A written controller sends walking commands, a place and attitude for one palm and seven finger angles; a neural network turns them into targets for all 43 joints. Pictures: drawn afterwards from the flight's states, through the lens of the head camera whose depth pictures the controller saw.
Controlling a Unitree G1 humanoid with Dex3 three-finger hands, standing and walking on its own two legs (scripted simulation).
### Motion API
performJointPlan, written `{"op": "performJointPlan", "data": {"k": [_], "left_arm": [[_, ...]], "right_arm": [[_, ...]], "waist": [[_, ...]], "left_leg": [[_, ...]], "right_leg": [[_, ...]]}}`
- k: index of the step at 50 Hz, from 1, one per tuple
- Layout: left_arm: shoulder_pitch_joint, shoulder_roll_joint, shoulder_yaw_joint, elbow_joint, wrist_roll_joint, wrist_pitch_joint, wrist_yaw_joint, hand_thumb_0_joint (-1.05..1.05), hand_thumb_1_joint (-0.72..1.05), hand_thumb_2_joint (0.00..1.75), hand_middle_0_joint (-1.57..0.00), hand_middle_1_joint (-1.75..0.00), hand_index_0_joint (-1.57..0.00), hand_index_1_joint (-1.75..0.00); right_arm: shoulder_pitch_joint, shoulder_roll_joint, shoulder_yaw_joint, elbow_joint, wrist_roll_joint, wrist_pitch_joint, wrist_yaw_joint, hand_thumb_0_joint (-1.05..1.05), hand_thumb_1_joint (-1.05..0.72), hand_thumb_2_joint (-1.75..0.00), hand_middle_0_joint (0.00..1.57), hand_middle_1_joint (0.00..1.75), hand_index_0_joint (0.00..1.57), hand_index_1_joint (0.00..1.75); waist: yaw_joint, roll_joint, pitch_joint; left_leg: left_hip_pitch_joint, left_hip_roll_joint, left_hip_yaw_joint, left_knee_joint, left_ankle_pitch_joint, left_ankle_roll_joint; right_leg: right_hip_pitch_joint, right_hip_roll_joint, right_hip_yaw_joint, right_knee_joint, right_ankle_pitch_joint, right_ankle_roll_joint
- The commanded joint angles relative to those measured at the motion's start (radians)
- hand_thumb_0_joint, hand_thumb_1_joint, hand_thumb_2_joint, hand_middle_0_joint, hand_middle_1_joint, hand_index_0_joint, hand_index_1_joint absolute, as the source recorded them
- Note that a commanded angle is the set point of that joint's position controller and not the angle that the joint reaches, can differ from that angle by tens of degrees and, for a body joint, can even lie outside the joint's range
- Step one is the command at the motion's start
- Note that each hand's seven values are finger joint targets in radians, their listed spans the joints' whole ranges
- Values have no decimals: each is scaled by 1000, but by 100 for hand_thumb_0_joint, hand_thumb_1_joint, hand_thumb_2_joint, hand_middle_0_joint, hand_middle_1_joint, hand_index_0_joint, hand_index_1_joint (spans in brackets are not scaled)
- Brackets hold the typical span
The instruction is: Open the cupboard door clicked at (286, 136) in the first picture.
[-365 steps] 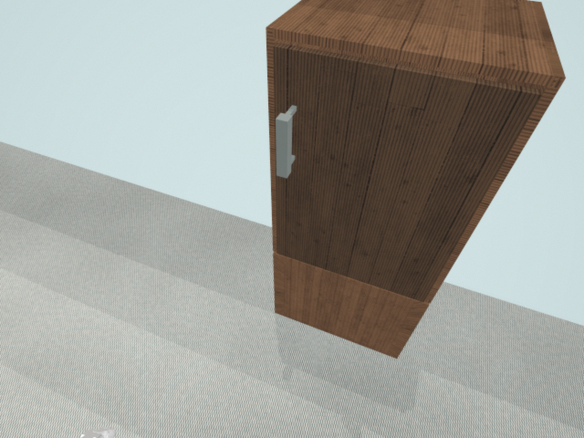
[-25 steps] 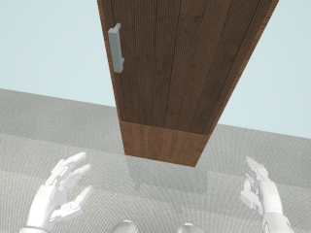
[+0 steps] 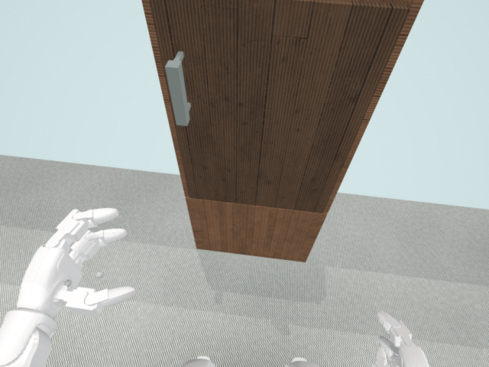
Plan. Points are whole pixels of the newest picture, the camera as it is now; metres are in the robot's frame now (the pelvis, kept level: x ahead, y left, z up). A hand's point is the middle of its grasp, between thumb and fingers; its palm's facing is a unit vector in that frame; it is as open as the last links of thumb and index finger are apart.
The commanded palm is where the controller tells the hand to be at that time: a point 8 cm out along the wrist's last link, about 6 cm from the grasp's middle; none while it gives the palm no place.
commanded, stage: raise the hand with hooked fingers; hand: left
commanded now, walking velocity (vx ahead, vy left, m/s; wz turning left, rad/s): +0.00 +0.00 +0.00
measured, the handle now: (181, 89) +0.60 +0.16 +0.12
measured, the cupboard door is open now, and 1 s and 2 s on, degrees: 0 0 0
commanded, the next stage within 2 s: move the hooked fingers beside the handle in 1.14 s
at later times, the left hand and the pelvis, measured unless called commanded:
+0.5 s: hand (66, 222) +0.28 +0.26 +0.12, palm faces -0.03 -1.00 -0.05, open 13.9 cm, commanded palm +0.26 +0.31 +0.13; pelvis +0.01 +0.00 +0.02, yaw +0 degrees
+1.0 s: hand (72, 203) +0.30 +0.26 +0.14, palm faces -0.03 -1.00 -0.03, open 14.0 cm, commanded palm +0.28 +0.31 +0.14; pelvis +0.01 -0.01 +0.03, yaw -1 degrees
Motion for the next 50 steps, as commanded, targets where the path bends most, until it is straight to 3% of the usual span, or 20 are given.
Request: {"op": "performJointPlan", "data": {"k": [1, 5, 8, 12, 15, 21, 23, 32, 33, 35, 38, 41, 43, 44, 45, 48, 50], "left_arm": [[-160, 205, 101, -207, -29, -57, -4, 0, -24, 41, -28, -103, -28, -103], [-196, 247, 145, -178, -39, -37, -8, 0, -34, 37, -29, -110, -29, -110], [-242, 248, 139, -157, -41, -19, -24, 0, -41, 34, -29, -114, -29, -114], [-310, 261, 143, -102, -44, 20, -56, 0, -50, 30, -30, -120, -30, -120], [-358, 296, 173, -33, -53, 48, -82, 0, -50, 30, -30, -120, -30, -120], [-500, 352, 203, -14, -48, 64, -113, 0, -50, 30, -30, -120, -30, -120], [-506, 350, 209, 19, -51, 68, -120, 0, -50, 30, -30, -120, -30, -120], [-650, 434, 255, 156, -53, 99, -163, 0, -50, 30, -30, -120, -30, -120], [-622, 399, 228, 194, -53, 106, -170, 0, -50, 30, -30, -120, -30, -120], [-597, 383, 221, 200, -65, 104, -183, 0, -50, 30, -30, -120, -30, -120], [-589, 402, 239, 186, -63, 97, -186, 0, -50, 30, -30, -120, -30, -120], [-624, 439, 265, 118, -62, 76, -170, 0, -50, 30, -30, -120, -30, -120], [-607, 420, 259, 124, -56, 70, -155, 0, -50, 30, -30, -120, -30, -120], [-616, 427, 264, 105, -53, 64, -148, 0, -50, 30, -30, -120, -30, -120], [-616, 442, 275, 106, -54, 62, -142, 0, -50, 30, -30, -120, -30, -120], [-622, 414, 252, 115, -54, 59, -145, 0, -50, 30, -30, -120, -30, -120], [-636, 416, 250, 111, -58, 60, -148, 0, -50, 30, -30, -120, -30, -120]], "right_arm": [[-87, -131, -49, -174, 6, -71, -17, 0, -90, -90, 20, 30, 20, 30], [-83, -137, -44, -169, 5, -66, -20, 0, -90, -90, 20, 30, 20, 30], [-88, -136, -41, -165, 10, -60, -24, 0, -90, -90, 20, 30, 20, 30], [-87, -139, -34, -163, 11, -52, -29, 0, -90, -90, 20, 30, 20, 30], [-87, -144, -28, -159, 9, -42, -35, 0, -90, -90, 20, 30, 20, 30], [-100, -140, -21, -158, 12, -32, -44, 0, -90, -90, 20, 30, 20, 30], [-94, -138, -21, -154, 11, -32, -47, 0, -90, -90, 20, 30, 20, 30], [-86, -151, -19, -141, 16, -10, -54, 0, -90, -90, 20, 30, 20, 30], [-83, -149, -20, -142, 18, -8, -53, 0, -90, -90, 20, 30, 20, 30], [-83, -150, -23, -150, 17, -8, -48, 0, -90, -90, 20, 30, 20, 30], [-80, -155, -28, -156, 15, -6, -40, 0, -90, -90, 20, 30, 20, 30], [-82, -152, -29, -159, 12, -7, -35, 0, -90, -90, 20, 30, 20, 30], [-76, -148, -31, -158, 14, -7, -37, 0, -90, -90, 20, 30, 20, 30], [-77, -147, -31, -158, 12, -8, -38, 0, -90, -90, 20, 30, 20, 30], [-74, -149, -30, -158, 9, -8, -39, 0, -90, -90, 20, 30, 20, 30], [-76, -146, -29, -153, 13, -8, -44, 0, -90, -90, 20, 30, 20, 30], [-77, -148, -28, -152, 12, -8, -48, 0, -90, -90, 20, 30, 20, 30]], "waist": [[15, 57, -160], [20, 55, -155], [16, 92, -151], [11, 85, -145], [13, 49, -127], [22, 89, -172], [21, 59, -176], [23, 53, -162], [19, 28, -142], [29, 15, -142], [32, 10, -166], [38, 71, -191], [34, 68, -173], [36, 95, -187], [34, 57, -173], [24, 78, -161], [26, 59, -169]], "left_leg": [[97, -22, -22, -225, 214, 6], [125, -22, -21, -238, 262, 5], [154, -22, -16, -257, 266, 3], [187, -21, -15, -273, 302, 4], [184, -24, -11, -278, 300, 6], [240, -23, -12, -308, 323, 5], [252, -22, -13, -315, 343, 6], [258, -28, -1, -347, 333, 9], [254, -27, 1, -349, 325, 10], [251, -30, 4, -344, 339, 12], [244, -29, 10, -342, 347, 12], [260, -30, 15, -340, 363, 12], [266, -28, 10, -351, 356, 10], [274, -28, 12, -354, 353, 9], [272, -26, 9, -350, 361, 12], [268, -27, 14, -356, 332, 12], [272, -27, 13, -353, 336, 13]], "right_leg": [[158, 42, -9, -148, 84, -35], [197, 49, -11, -162, 146, -38], [208, 45, -10, -182, 161, -37], [230, 49, -10, -202, 213, -36], [250, 55, -1, -223, 219, -38], [286, 50, 4, -245, 234, -42], [295, 50, 1, -251, 259, -38], [330, 43, 19, -295, 254, -39], [319, 43, 17, -300, 248, -37], [336, 42, 26, -302, 266, -40], [341, 39, 30, -297, 281, -36], [353, 39, 37, -292, 295, -40], [337, 42, 24, -291, 283, -39], [340, 41, 26, -291, 277, -39], [345, 47, 26, -291, 283, -41], [335, 41, 31, -302, 269, -36], [349, 44, 35, -302, 269, -38]]}}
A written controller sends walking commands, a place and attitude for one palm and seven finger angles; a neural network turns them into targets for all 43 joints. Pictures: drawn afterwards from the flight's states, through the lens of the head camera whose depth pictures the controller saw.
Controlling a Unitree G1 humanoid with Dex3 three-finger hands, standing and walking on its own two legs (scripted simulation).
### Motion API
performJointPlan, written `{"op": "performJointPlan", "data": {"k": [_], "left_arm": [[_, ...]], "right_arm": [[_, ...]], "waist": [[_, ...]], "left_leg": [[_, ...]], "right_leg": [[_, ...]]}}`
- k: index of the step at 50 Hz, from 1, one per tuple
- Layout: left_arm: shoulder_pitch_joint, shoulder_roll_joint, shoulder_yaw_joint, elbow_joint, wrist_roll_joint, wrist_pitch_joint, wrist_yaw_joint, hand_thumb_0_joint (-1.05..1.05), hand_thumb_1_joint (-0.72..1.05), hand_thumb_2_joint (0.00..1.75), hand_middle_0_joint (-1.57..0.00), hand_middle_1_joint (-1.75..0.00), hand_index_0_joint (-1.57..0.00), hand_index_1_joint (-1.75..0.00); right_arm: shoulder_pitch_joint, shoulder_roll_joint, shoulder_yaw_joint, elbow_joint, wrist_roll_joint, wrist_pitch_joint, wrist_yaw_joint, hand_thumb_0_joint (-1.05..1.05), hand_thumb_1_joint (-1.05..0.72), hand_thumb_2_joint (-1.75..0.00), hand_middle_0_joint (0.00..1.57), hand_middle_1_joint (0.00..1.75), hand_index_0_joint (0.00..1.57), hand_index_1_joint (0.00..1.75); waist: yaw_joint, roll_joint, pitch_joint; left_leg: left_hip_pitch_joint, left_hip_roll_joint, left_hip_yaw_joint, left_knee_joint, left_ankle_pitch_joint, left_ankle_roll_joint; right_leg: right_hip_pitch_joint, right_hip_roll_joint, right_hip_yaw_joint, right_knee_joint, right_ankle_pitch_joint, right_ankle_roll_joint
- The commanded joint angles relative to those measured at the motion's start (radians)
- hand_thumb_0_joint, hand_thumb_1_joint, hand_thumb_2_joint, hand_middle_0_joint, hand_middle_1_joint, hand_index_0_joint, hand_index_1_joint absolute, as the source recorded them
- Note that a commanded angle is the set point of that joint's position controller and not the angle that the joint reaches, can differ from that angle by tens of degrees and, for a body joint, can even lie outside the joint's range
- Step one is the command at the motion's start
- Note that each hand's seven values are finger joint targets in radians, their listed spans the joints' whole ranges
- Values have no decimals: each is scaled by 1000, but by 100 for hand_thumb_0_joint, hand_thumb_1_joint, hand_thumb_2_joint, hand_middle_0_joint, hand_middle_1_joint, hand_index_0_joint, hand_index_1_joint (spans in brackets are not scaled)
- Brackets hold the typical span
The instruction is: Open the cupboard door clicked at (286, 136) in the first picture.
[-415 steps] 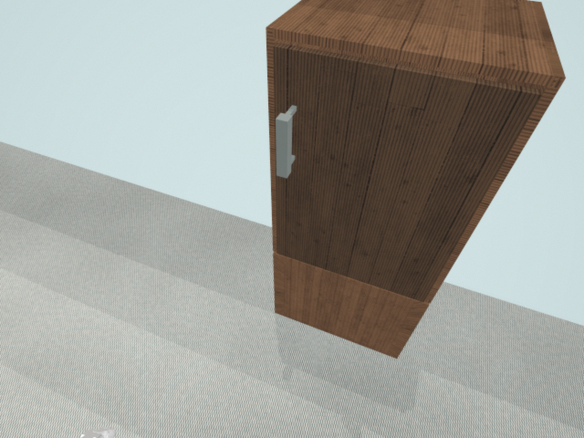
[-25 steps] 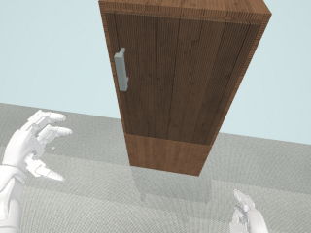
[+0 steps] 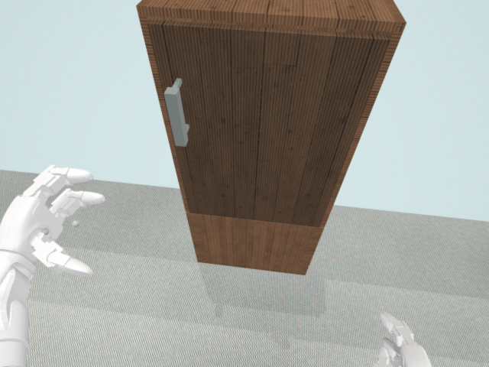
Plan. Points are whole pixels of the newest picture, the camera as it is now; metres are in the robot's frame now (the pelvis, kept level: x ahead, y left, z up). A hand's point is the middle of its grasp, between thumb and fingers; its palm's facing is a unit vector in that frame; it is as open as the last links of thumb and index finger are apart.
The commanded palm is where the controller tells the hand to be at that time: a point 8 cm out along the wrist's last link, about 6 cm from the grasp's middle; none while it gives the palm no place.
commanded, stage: raise the hand with hooked fingers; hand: left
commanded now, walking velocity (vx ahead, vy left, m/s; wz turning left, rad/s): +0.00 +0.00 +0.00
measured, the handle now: (179, 112) +0.59 +0.18 +0.09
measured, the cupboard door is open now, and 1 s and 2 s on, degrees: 0 0 0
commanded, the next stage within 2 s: move the hooked fingers beside the handle in 0.14 s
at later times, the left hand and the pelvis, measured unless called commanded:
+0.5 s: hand (89, 205) +0.32 +0.27 +0.11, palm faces -0.05 -1.00 -0.01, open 14.0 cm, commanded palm +0.31 +0.31 +0.11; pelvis -0.01 +0.00 +0.00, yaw +1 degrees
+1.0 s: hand (111, 167) +0.40 +0.26 +0.11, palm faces -0.07 -1.00 +0.01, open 14.0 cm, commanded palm +0.39 +0.31 +0.10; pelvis +0.00 +0.00 -0.01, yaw -1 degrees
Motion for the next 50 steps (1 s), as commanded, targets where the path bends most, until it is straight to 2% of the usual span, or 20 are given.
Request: {"op": "performJointPlan", "data": {"k": [1, 2, 5, 7, 12, 15, 16, 17, 19, 23, 27, 30, 31, 35, 36, 39, 41, 44, 49, 50], "left_arm": [[-264, 301, 86, -210, -35, -63, 4, 0, -50, 30, -30, -120, -30, -120], [-263, 294, 80, -197, -33, -58, 1, 0, -50, 30, -30, -120, -30, -120], [-253, 286, 78, -173, -45, -54, -8, 0, -50, 30, -30, -120, -30, -120], [-272, 295, 78, -179, -37, -53, -11, 0, -50, 30, -30, -120, -30, -120], [-262, 285, 75, -152, -43, -53, -18, 0, -50, 30, -30, -120, -30, -120], [-413, 302, 58, -144, -33, -62, -10, 0, -50, 30, -30, -120, -30, -120], [-428, 314, 63, -119, -29, -63, -9, 0, -50, 30, -30, -120, -30, -120], [-454, 304, 48, -91, -20, -66, -8, 0, -50, 30, -30, -120, -30, -120], [-513, 280, 5, -83, -6, -75, -5, 0, -50, 30, -30, -120, -30, -120], [-624, 294, -18, 25, 21, -73, 9, 0, -50, 30, -30, -120, -30, -120], [-641, 370, 49, 100, 38, -83, 23, 0, -50, 30, -30, -120, -30, -120], [-613, 362, 55, 116, 33, -97, 24, 0, -50, 30, -30, -120, -30, -120], [-623, 348, 36, 123, 35, -98, 22, 0, -50, 30, -30, -120, -30, -120], [-628, 386, 76, 190, 33, -99, 19, 0, -50, 30, -30, -120, -30, -120], [-676, 412, 84, 187, 40, -104, 19, 0, -50, 30, -30, -120, -30, -120], [-747, 373, 32, 192, 53, -123, 16, 0, -50, 30, -30, -120, -30, -120], [-816, 414, 55, 214, 52, -138, 13, 0, -50, 30, -30, -120, -30, -120], [-841, 405, 40, 257, 64, -154, 6, 0, -50, 30, -30, -120, -30, -120], [-922, 437, 38, 384, 84, -150, 5, 0, -50, 30, -30, -120, -30, -120], [-962, 442, 38, 364, 81, -163, 4, 0, -50, 30, -30, -120, -30, -120]], "right_arm": [[-64, -127, -49, -151, 4, -54, -19, 0, -90, -90, 20, 30, 20, 30], [-64, -127, -47, -150, 4, -54, -20, 0, -90, -90, 20, 30, 20, 30], [-64, -129, -46, -148, 4, -55, -21, 0, -90, -90, 20, 30, 20, 30], [-66, -129, -45, -148, 4, -54, -20, 0, -90, -90, 20, 30, 20, 30], [-68, -130, -44, -149, 5, -53, -18, 0, -90, -90, 20, 30, 20, 30], [-68, -132, -41, -133, 5, -48, -27, 0, -90, -90, 20, 30, 20, 30], [-62, -131, -42, -134, 5, -46, -29, 0, -90, -90, 20, 30, 20, 30], [-56, -135, -42, -126, 7, -45, -33, 0, -90, -90, 20, 30, 20, 30], [-52, -130, -42, -120, 9, -46, -37, 0, -90, -90, 20, 30, 20, 30], [-30, -140, -40, -97, 9, -35, -40, 0, -90, -90, 20, 30, 20, 30], [-11, -144, -40, -104, 0, -18, -25, 0, -90, -90, 20, 30, 20, 30], [0, -143, -42, -119, -3, -3, -11, 0, -90, -90, 20, 30, 20, 30], [7, -143, -43, -120, -2, 3, -7, 0, -90, -90, 20, 30, 20, 30], [31, -155, -49, -123, -3, 27, 2, 0, -90, -90, 20, 30, 20, 30], [38, -158, -52, -119, -2, 34, 1, 0, -90, -90, 20, 30, 20, 30], [58, -157, -57, -111, 0, 45, 2, 0, -90, -90, 20, 30, 20, 30], [75, -162, -58, -96, -3, 54, -2, 0, -90, -90, 20, 30, 20, 30], [88, -162, -59, -82, -5, 64, -2, 0, -90, -90, 20, 30, 20, 30], [114, -171, -58, -61, -7, 89, 2, 0, -90, -90, 20, 30, 20, 30], [115, -171, -58, -65, -9, 91, 2, 0, -90, -90, 20, 30, 20, 30]], "waist": [[5, 77, -206], [3, 85, -204], [4, 29, -182], [3, 56, -200], [1, 20, -198], [-20, 63, -173], [-22, 46, -178], [-31, 37, -181], [-37, 89, -196], [-53, 57, -197], [-21, 61, -283], [-8, 67, -307], [-18, 55, -305], [-21, 7, -278], [-32, 12, -282], [-51, 66, -302], [-61, 39, -326], [-62, 83, -340], [-81, 46, -311], [-76, 60, -341]], "left_leg": [[49, -39, -2, -124, 244, 27], [46, -39, -1, -124, 232, 26], [32, -38, -2, -121, 232, 27], [34, -39, -3, -122, 233, 26], [19, -39, -1, -116, 217, 26], [21, -38, -5, -110, 194, 24], [16, -37, -7, -112, 172, 24], [14, -37, -9, -112, 175, 25], [39, -38, -10, -114, 163, 24], [18, -35, -22, -115, 136, 22], [-3, -39, -17, -100, 206, 20], [-6, -38, -8, -89, 284, 19], [-9, -35, -6, -90, 281, 20], [-63, -34, 8, -83, 261, 25], [-70, -32, 6, -84, 246, 25], [-33, -32, 6, -80, 234, 27], [-39, -31, 2, -69, 242, 30], [-33, -31, 0, -67, 254, 27], [-80, -27, -2, -55, 232, 31], [-72, -30, -2, -47, 258, 30]], "right_leg": [[132, 26, 22, -96, 189, -23], [125, 24, 23, -98, 179, -21], [130, 26, 25, -102, 177, -21], [126, 24, 23, -97, 183, -21], [124, 23, 29, -98, 167, -18], [91, 26, 33, -100, 134, -22], [85, 24, 34, -105, 109, -19], [81, 23, 32, -102, 112, -19], [54, 22, 27, -98, 100, -21], [26, 20, 21, -92, 71, -22], [93, 17, 27, -61, 151, -28], [120, 22, 26, -39, 244, -33], [108, 23, 25, -39, 251, -28], [113, 25, 36, -41, 249, -24], [105, 23, 39, -42, 240, -20], [56, 27, 35, -40, 217, -21], [69, 30, 40, -38, 228, -21], [51, 28, 35, -28, 237, -24], [14, 28, 34, -23, 220, -21], [32, 31, 38, -13, 242, -25]]}}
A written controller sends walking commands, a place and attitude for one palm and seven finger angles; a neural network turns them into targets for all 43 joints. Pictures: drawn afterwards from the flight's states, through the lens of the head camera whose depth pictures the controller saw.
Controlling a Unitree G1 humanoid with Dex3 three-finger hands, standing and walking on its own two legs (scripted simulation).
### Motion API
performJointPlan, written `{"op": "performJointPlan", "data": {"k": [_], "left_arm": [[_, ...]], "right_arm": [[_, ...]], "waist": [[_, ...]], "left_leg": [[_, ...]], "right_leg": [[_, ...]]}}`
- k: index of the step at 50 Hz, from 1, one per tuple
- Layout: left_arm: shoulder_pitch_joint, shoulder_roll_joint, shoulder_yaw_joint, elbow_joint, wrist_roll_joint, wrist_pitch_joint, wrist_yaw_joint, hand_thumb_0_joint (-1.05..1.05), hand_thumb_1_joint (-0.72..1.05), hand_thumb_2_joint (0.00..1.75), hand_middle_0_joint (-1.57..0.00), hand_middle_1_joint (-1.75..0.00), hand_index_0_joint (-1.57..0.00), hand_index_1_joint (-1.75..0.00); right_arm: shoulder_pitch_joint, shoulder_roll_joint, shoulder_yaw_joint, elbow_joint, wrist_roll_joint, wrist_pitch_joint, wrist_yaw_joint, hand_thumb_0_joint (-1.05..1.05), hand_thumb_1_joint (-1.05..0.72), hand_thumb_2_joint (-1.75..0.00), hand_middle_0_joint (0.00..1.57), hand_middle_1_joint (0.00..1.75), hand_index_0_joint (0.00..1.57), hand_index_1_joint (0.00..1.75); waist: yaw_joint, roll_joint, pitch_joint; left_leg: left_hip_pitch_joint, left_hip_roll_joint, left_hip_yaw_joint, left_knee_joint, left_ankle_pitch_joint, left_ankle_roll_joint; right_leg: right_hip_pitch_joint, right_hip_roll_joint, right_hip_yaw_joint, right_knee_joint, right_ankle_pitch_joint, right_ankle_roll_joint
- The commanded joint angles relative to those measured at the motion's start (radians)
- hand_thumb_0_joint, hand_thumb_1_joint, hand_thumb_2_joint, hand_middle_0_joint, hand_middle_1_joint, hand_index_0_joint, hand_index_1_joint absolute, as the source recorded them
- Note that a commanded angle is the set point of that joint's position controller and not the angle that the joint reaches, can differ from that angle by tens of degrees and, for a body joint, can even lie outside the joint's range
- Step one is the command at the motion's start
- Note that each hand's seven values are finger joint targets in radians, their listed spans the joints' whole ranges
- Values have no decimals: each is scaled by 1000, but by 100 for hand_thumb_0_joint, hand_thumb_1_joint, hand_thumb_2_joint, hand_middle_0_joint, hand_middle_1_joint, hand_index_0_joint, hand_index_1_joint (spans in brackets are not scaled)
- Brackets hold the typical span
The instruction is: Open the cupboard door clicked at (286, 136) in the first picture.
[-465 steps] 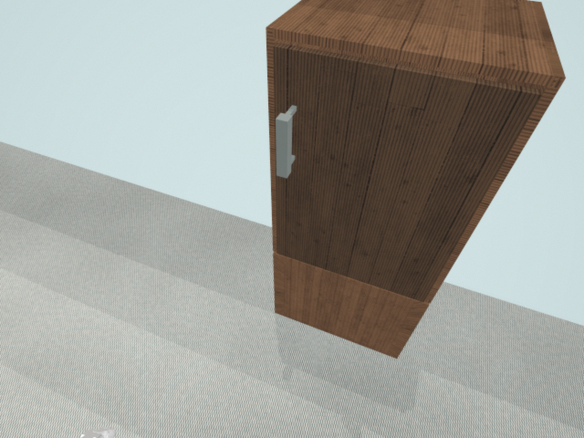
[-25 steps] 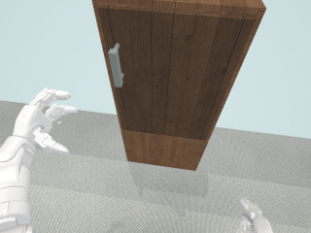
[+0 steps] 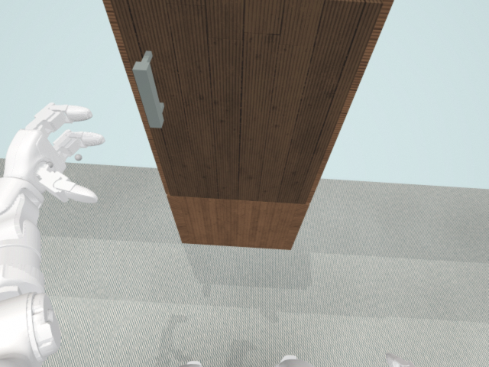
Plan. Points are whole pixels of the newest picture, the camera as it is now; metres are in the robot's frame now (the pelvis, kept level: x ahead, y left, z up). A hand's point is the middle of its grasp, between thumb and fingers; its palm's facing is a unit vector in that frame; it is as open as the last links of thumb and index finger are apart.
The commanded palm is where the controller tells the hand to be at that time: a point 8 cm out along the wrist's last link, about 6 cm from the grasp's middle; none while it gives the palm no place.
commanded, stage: move the hooked fingers beside the handle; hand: left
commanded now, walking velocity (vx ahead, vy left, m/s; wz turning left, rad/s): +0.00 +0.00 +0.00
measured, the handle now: (152, 90) +0.59 +0.19 +0.10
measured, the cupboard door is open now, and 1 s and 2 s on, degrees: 0 0 0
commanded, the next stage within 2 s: slide the fingers in behind the handle in 1.90 s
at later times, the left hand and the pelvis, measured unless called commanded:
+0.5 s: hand (101, 122) +0.49 +0.25 +0.11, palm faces -0.08 -1.00 +0.00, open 14.0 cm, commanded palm +0.48 +0.31 +0.10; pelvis +0.00 +0.01 -0.01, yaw -1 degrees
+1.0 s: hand (112, 98) +0.56 +0.25 +0.10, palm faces -0.07 -1.00 +0.00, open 14.0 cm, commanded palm +0.54 +0.30 +0.10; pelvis +0.02 +0.02 -0.02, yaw -3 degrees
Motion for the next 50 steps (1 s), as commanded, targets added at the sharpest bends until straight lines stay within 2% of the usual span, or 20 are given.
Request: {"op": "performJointPlan", "data": {"k": [1, 2, 5, 9, 13, 16, 20, 21, 23, 24, 28, 30, 32, 34, 37, 40, 41, 44, 47, 50], "left_arm": [[-458, 335, 50, -175, -14, -81, 5, 0, -50, 30, -30, -120, -30, -120], [-445, 311, 34, -163, -12, -82, 4, 0, -50, 30, -30, -120, -30, -120], [-479, 352, 63, -83, -9, -85, 8, 0, -50, 30, -30, -120, -30, -120], [-570, 369, 37, -24, 32, -85, 19, 0, -50, 30, -30, -120, -30, -120], [-652, 378, 35, -30, 42, -111, 28, 0, -50, 30, -30, -120, -30, -120], [-675, 409, 57, 0, 42, -114, 28, 0, -50, 30, -30, -120, -30, -120], [-729, 431, 48, 77, 71, -92, 40, 0, -50, 30, -30, -120, -30, -120], [-746, 439, 44, 62, 81, -94, 44, 0, -50, 30, -30, -120, -30, -120], [-769, 443, 39, 85, 92, -93, 51, 0, -50, 30, -30, -120, -30, -120], [-771, 482, 69, 98, 96, -94, 56, 0, -50, 30, -30, -120, -30, -120], [-800, 513, 77, 110, 111, -102, 48, 0, -50, 30, -30, -120, -30, -120], [-826, 472, 43, 127, 111, -98, 46, 0, -50, 30, -30, -120, -30, -120], [-836, 509, 65, 160, 116, -83, 48, 0, -50, 30, -30, -120, -30, -120], [-875, 533, 62, 165, 133, -74, 52, 0, -50, 30, -30, -120, -30, -120], [-888, 548, 79, 136, 144, -85, 60, 0, -50, 30, -30, -120, -30, -120], [-908, 547, 74, 184, 142, -76, 63, 0, -50, 30, -30, -120, -30, -120], [-937, 561, 73, 168, 151, -75, 63, 0, -50, 30, -30, -120, -30, -120], [-883, 578, 84, 210, 165, -59, 66, 0, -50, 30, -30, -120, -30, -120], [-865, 592, 99, 176, 168, -66, 64, 0, -50, 30, -30, -120, -30, -120], [-873, 554, 88, 143, 149, -75, 62, 0, -50, 30, -30, -120, -30, -120]], "right_arm": [[56, -156, -64, -107, -2, -23, -10, 0, -90, -90, 20, 30, 20, 30], [59, -154, -64, -111, -2, -19, -8, 0, -90, -90, 20, 30, 20, 30], [74, -163, -62, -101, -5, -1, -6, 0, -90, -90, 20, 30, 20, 30], [91, -166, -60, -94, -6, 18, -2, 0, -90, -90, 20, 30, 20, 30], [118, -165, -63, -83, -13, 33, 0, 0, -90, -90, 20, 30, 20, 30], [137, -170, -63, -71, -16, 47, 3, 0, -90, -90, 20, 30, 20, 30], [152, -174, -57, -61, -18, 66, 2, 0, -90, -90, 20, 30, 20, 30], [161, -174, -58, -62, -19, 70, 4, 0, -90, -90, 20, 30, 20, 30], [173, -176, -55, -58, -22, 77, 6, 0, -90, -90, 20, 30, 20, 30], [185, -181, -58, -56, -24, 82, 7, 0, -90, -90, 20, 30, 20, 30], [209, -181, -56, -53, -29, 98, 9, 0, -90, -90, 20, 30, 20, 30], [220, -179, -53, -51, -31, 106, 11, 0, -90, -90, 20, 30, 20, 30], [233, -185, -54, -45, -32, 116, 12, 0, -90, -90, 20, 30, 20, 30], [243, -187, -50, -44, -33, 123, 12, 0, -90, -90, 20, 30, 20, 30], [265, -184, -54, -44, -41, 133, 17, 0, -90, -90, 20, 30, 20, 30], [276, -188, -49, -40, -43, 145, 17, 0, -90, -90, 20, 30, 20, 30], [278, -190, -49, -38, -44, 147, 18, 0, -90, -90, 20, 30, 20, 30], [291, -190, -47, -44, -46, 156, 23, 0, -90, -90, 20, 30, 20, 30], [297, -189, -50, -52, -49, 167, 27, 0, -90, -90, 20, 30, 20, 30], [298, -187, -52, -57, -51, 175, 31, 0, -90, -90, 20, 30, 20, 30]], "waist": [[-6, 106, -367], [-9, 112, -378], [-16, 54, -342], [-41, 89, -320], [-55, 125, -414], [-58, 111, -446], [-83, 107, -380], [-84, 131, -409], [-97, 116, -404], [-96, 101, -420], [-99, 152, -469], [-116, 168, -454], [-127, 132, -452], [-136, 153, -436], [-129, 224, -519], [-154, 163, -461], [-154, 194, -488], [-146, 181, -477], [-135, 212, -519], [-143, 216, -519]], "left_leg": [[112, -31, -11, -104, 294, 24], [122, -31, -8, -99, 307, 23], [67, -28, -11, -92, 290, 26], [44, -24, -13, -85, 244, 27], [89, -21, -20, -62, 298, 25], [97, -16, -25, -49, 348, 24], [33, -17, -24, -45, 291, 30], [50, -16, -27, -45, 301, 28], [36, -12, -27, -39, 294, 29], [26, -12, -27, -33, 298, 32], [48, -10, -28, -17, 355, 29], [63, -9, -32, -12, 382, 28], [36, -5, -29, -5, 369, 32], [19, -4, -32, -6, 357, 33], [97, -1, -37, 12, 448, 23], [57, 3, -41, 16, 442, 30], [64, 4, -42, 19, 443, 27], [35, 3, -36, 22, 442, 29], [75, 6, -39, 33, 500, 24], [106, 11, -42, 35, 541, 23]], "right_leg": [[195, 29, 26, -59, 265, -28], [186, 30, 24, -55, 276, -28], [180, 33, 23, -50, 269, -27], [117, 30, 24, -46, 220, -23], [111, 34, 22, -28, 254, -23], [117, 39, 19, -17, 292, -23], [80, 39, 18, -20, 251, -22], [72, 38, 19, -19, 253, -20], [63, 40, 17, -18, 246, -18], [75, 41, 20, -18, 253, -17], [73, 44, 20, -5, 292, -19], [42, 49, 14, -2, 299, -22], [46, 49, 18, -11, 301, -14], [34, 49, 16, -9, 290, -15], [15, 52, 10, 2, 326, -19], [4, 60, 5, -2, 331, -18], [3, 58, 8, 0, 330, -16], [13, 59, 6, 2, 337, -16], [5, 61, 2, 13, 365, -19], [-10, 67, -4, 14, 380, -22]]}}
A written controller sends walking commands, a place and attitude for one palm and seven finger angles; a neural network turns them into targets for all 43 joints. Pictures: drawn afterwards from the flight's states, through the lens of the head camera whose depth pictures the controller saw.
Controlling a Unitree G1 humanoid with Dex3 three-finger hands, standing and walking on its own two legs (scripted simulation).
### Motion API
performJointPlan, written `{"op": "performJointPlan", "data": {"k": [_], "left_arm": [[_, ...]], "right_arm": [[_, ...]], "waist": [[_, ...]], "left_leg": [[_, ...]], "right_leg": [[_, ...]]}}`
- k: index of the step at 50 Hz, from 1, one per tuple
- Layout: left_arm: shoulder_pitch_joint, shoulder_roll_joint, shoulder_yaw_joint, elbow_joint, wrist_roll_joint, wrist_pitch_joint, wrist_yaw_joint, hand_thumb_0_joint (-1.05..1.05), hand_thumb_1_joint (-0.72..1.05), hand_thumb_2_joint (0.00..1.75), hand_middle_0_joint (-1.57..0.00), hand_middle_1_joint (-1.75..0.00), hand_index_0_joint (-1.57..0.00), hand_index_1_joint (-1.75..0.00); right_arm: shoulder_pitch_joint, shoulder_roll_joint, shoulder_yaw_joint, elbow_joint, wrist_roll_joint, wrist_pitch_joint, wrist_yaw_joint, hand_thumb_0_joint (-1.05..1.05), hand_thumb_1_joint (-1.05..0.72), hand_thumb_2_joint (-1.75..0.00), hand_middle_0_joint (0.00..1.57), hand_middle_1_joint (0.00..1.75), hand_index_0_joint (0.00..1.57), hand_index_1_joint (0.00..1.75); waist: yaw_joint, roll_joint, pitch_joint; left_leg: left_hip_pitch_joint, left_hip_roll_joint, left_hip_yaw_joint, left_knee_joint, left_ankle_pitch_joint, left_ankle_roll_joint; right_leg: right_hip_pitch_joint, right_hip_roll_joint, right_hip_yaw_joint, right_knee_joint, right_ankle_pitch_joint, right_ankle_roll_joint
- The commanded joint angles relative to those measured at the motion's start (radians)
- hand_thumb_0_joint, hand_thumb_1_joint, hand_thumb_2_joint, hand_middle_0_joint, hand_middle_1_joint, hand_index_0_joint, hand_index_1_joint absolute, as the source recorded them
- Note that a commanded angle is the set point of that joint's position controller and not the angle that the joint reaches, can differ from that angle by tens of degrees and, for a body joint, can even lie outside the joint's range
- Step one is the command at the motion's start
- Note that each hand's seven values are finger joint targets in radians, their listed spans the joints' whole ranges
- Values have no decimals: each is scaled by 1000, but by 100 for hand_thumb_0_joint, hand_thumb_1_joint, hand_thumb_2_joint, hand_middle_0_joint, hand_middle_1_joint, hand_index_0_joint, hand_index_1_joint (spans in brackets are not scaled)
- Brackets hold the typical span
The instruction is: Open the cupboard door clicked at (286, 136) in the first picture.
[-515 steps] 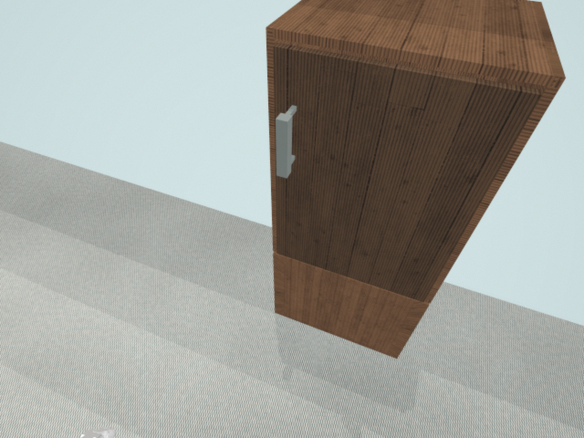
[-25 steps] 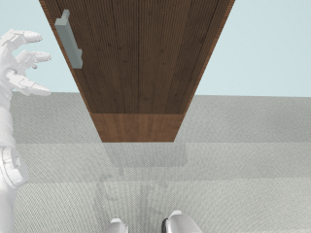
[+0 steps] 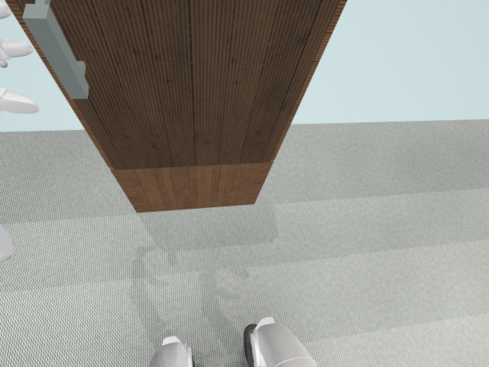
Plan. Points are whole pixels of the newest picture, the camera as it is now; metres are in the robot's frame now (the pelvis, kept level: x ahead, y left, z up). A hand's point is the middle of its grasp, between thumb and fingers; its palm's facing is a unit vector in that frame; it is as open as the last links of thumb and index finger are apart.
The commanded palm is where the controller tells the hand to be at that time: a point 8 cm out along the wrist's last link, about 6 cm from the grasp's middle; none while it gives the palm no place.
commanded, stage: move the hooked fingers beside the handle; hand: left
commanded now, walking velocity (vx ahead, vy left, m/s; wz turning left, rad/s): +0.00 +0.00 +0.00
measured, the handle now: (63, 46) +0.57 +0.20 +0.11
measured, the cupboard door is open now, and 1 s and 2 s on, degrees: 0 0 0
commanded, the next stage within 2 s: slide the fingers in behind the handle in 0.90 s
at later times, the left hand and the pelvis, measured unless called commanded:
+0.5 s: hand (5, 76) +0.51 +0.26 +0.12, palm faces -0.02 -1.00 -0.01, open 14.0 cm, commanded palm +0.50 +0.29 +0.11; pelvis +0.01 +0.00 +0.00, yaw +1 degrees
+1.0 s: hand (5, 72) +0.52 +0.26 +0.12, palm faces -0.03 -1.00 -0.01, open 14.0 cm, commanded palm +0.51 +0.30 +0.11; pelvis -0.01 -0.01 +0.00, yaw +1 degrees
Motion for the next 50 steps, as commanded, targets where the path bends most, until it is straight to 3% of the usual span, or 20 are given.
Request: {"op": "performJointPlan", "data": {"k": [1, 3, 7, 9, 12, 14, 15, 16, 19, 22, 26, 27, 28, 30, 32, 35, 37, 40, 45, 50], "left_arm": [[-384, 318, 57, -256, -45, -72, 2, 0, -50, 30, -30, -120, -30, -120], [-378, 276, 30, -264, -45, -71, 2, 0, -50, 30, -30, -120, -30, -120], [-350, 289, 64, -316, -56, -82, 13, 0, -50, 30, -30, -120, -30, -120], [-314, 262, 44, -294, -56, -72, 14, 0, -50, 30, -30, -120, -30, -120], [-318, 231, 22, -301, -60, -70, 17, 0, -50, 30, -30, -120, -30, -120], [-315, 183, -11, -327, -65, -72, 18, 0, -50, 30, -30, -120, -30, -120], [-322, 182, 2, -354, -78, -81, 18, 0, -50, 30, -30, -120, -30, -120], [-320, 192, 12, -348, -81, -82, 19, 0, -50, 30, -30, -120, -30, -120], [-298, 167, -12, -283, -80, -69, 20, 0, -50, 30, -30, -120, -30, -120], [-325, 156, -31, -284, -64, -74, 35, 0, -50, 30, -30, -120, -30, -120], [-395, 160, -29, -317, -66, -102, 46, 0, -50, 30, -30, -120, -30, -120], [-371, 173, -13, -281, -65, -100, 48, 0, -50, 30, -30, -120, -30, -120], [-371, 171, -22, -252, -63, -93, 48, 0, -50, 30, -30, -120, -30, -120], [-405, 201, -12, -249, -55, -94, 49, 0, -50, 30, -30, -120, -30, -120], [-391, 263, 17, -243, -40, -92, 51, 0, -50, 30, -30, -120, -30, -120], [-404, 259, 8, -224, -40, -91, 43, 0, -50, 30, -30, -120, -30, -120], [-393, 304, 24, -206, -36, -88, 31, 0, -50, 30, -30, -120, -30, -120], [-427, 272, -10, -203, -39, -87, 15, 0, -50, 30, -30, -120, -30, -120], [-438, 251, -19, -196, -50, -80, 1, 0, -50, 30, -30, -120, -30, -120], [-446, 283, 6, -215, -43, -77, 15, 0, -50, 30, -30, -120, -30, -120]], "right_arm": [[203, -201, -77, -38, -4, 7, -11, 0, -90, -90, 20, 30, 20, 30], [199, -195, -78, -39, -5, 11, -7, 0, -90, -90, 20, 30, 20, 30], [200, -193, -85, -37, -7, 18, 1, 0, -90, -90, 20, 30, 20, 30], [188, -189, -83, -41, -3, 22, 4, 0, -90, -90, 20, 30, 20, 30], [180, -187, -83, -40, -2, 24, 4, 0, -90, -90, 20, 30, 20, 30], [175, -182, -87, -42, -1, 21, 5, 0, -90, -90, 20, 30, 20, 30], [175, -183, -87, -44, -3, 20, 4, 0, -90, -90, 20, 30, 20, 30], [174, -184, -88, -38, -3, 21, 5, 0, -90, -90, 20, 30, 20, 30], [155, -182, -83, -41, 3, 22, 4, 0, -90, -90, 20, 30, 20, 30], [149, -179, -81, -40, 2, 19, -2, 0, -90, -90, 20, 30, 20, 30], [147, -179, -82, -38, -1, 9, -5, 0, -90, -90, 20, 30, 20, 30], [146, -180, -79, -38, -1, 8, -5, 0, -90, -90, 20, 30, 20, 30], [142, -180, -76, -38, 2, 6, -6, 0, -90, -90, 20, 30, 20, 30], [141, -183, -71, -39, 3, 2, -11, 0, -90, -90, 20, 30, 20, 30], [139, -184, -68, -46, 4, 2, -13, 0, -90, -90, 20, 30, 20, 30], [142, -183, -64, -52, 6, -3, -15, 0, -90, -90, 20, 30, 20, 30], [144, -189, -61, -52, 9, -3, -19, 0, -90, -90, 20, 30, 20, 30], [151, -190, -59, -49, 9, -8, -23, 0, -90, -90, 20, 30, 20, 30], [170, -194, -61, -32, 5, -12, -23, 0, -90, -90, 20, 30, 20, 30], [186, -196, -62, -26, 0, -10, -20, 0, -90, -90, 20, 30, 20, 30]], "waist": [[31, 220, -544], [26, 217, -528], [45, 242, -571], [42, 210, -520], [39, 230, -498], [35, 226, -510], [39, 251, -528], [41, 225, -537], [28, 142, -442], [29, 195, -440], [19, 199, -500], [24, 173, -489], [12, 146, -461], [14, 171, -449], [24, 159, -483], [16, 163, -462], [20, 147, -476], [1, 168, -461], [-7, 188, -466], [-2, 193, -486]], "left_leg": [[395, -16, -47, -72, 613, 3], [402, -16, -49, -74, 616, 2], [454, -12, -54, -67, 698, -4], [425, -14, -50, -73, 671, 0], [438, -14, -52, -75, 671, -3], [454, -15, -52, -77, 681, -3], [483, -12, -55, -75, 723, -7], [486, -10, -58, -73, 730, -8], [380, -20, -43, -85, 600, 8], [396, -23, -46, -84, 595, 2], [417, -23, -52, -79, 581, 0], [391, -25, -50, -76, 556, 3], [351, -27, -41, -78, 505, 10], [318, -34, -38, -81, 470, 14], [285, -37, -31, -73, 459, 17], [262, -37, -27, -77, 423, 20], [238, -38, -25, -73, 401, 22], [250, -36, -32, -78, 385, 22], [277, -30, -38, -76, 396, 21], [287, -26, -42, -74, 412, 19]], "right_leg": [[240, 38, -10, -28, 392, -37], [226, 39, -16, -30, 382, -36], [244, 42, -18, -28, 422, -38], [242, 42, -20, -34, 412, -36], [222, 42, -21, -37, 399, -36], [227, 41, -21, -39, 405, -35], [225, 43, -23, -33, 418, -41], [233, 44, -23, -35, 425, -38], [255, 40, -19, -44, 404, -33], [222, 35, -17, -39, 379, -36], [233, 35, -13, -31, 374, -36], [243, 34, -11, -30, 368, -37], [247, 35, -8, -35, 355, -33], [263, 32, -2, -33, 349, -38], [304, 28, 9, -29, 368, -33], [301, 30, 8, -30, 349, -35], [317, 29, 16, -34, 337, -31], [276, 31, 9, -36, 303, -35], [229, 35, 1, -39, 278, -36], [222, 37, -3, -37, 276, -36]]}}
